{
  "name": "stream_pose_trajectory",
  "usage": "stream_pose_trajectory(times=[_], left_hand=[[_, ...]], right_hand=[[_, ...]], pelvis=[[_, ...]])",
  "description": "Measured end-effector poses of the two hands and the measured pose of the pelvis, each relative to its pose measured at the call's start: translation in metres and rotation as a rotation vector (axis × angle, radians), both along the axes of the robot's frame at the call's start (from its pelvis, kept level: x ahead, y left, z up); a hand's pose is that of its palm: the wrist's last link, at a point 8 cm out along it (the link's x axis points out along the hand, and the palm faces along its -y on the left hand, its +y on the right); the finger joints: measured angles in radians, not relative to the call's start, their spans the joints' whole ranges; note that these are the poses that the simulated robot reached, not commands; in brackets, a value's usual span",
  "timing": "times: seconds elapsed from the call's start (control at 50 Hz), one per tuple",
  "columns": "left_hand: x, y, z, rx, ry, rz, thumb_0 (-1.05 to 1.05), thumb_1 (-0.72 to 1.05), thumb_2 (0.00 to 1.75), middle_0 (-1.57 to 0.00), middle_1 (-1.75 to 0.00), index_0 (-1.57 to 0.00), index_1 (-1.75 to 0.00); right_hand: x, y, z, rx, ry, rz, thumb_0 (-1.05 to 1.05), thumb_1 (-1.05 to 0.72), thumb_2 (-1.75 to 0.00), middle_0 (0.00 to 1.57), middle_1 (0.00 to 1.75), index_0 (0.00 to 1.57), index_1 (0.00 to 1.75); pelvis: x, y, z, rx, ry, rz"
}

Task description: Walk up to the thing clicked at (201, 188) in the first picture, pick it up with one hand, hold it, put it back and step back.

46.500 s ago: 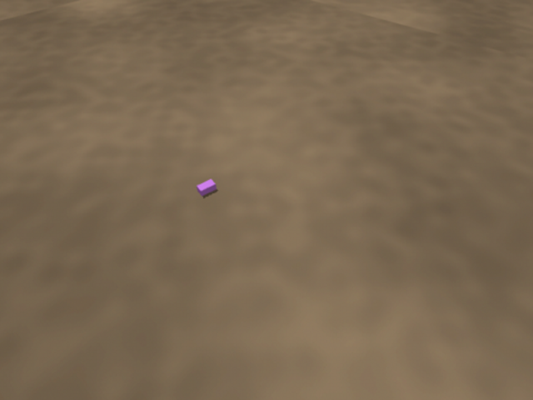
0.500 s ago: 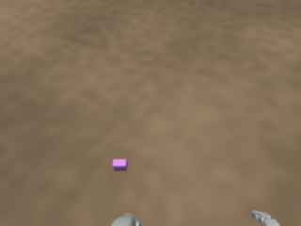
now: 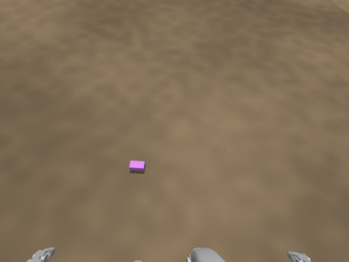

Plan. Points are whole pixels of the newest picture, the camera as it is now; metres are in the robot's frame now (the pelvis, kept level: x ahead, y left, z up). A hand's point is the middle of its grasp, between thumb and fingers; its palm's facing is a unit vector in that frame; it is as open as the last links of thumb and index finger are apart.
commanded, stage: step back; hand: left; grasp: from above
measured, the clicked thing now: (137, 165) +0.71 +0.19 -0.75
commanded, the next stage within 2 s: none
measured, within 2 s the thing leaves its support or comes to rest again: neither
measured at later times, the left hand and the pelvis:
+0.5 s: hand out of the picture -0.05 +0.25 -0.15, palm faces +0.03 -0.91 -0.42, open 7.4 cm; pelvis -0.17 -0.03 -0.02, yaw +2 degrees
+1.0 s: hand out of the picture -0.29 +0.20 -0.14, palm faces +0.00 -0.90 -0.43, open 7.4 cm; pelvis -0.35 -0.07 -0.01, yaw +0 degrees
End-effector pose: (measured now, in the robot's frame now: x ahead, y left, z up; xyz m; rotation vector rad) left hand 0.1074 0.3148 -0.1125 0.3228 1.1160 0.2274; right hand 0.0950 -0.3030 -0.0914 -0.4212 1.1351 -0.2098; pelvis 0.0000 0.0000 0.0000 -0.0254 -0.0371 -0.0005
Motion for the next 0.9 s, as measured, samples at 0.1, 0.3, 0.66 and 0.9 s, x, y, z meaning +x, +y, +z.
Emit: stream_pose_trajectory(times=[0.1,0.3,0.66,0.9], left_hand=[[-0.045,-0.008,-0.005,0.020,0.057,-0.024,0.01,0.90,0.90,-0.21,-0.30,-0.20,-0.30],[-0.140,-0.040,0.010,0.043,0.094,-0.016,0.01,0.90,0.90,-0.21,-0.30,-0.21,-0.30],[-0.219,-0.033,0.003,0.012,-0.023,-0.001,0.01,0.90,0.90,-0.21,-0.30,-0.20,-0.30],[-0.357,-0.070,0.001,0.047,0.098,-0.011,0.01,0.90,0.90,-0.21,-0.30,-0.21,-0.30]], right_hand=[[-0.017,-0.014,-0.003,0.000,-0.071,0.001,0.00,-0.90,-0.90,0.20,0.30,0.20,0.30],[-0.096,-0.049,-0.023,0.036,-0.039,-0.055,0.00,-0.90,-0.90,0.20,0.30,0.20,0.30],[-0.241,-0.033,-0.013,0.013,0.057,0.001,0.00,-0.90,-0.90,0.20,0.30,0.20,0.30],[-0.294,-0.079,-0.026,0.030,-0.061,-0.021,0.00,-0.90,-0.90,0.20,0.30,0.20,0.30]], pelvis=[[-0.035,-0.011,-0.007,0.007,0.000,-0.039],[-0.103,-0.032,-0.007,0.048,-0.008,-0.039],[-0.228,-0.033,-0.004,0.011,-0.004,0.021],[-0.322,-0.067,-0.014,0.026,-0.009,-0.028]])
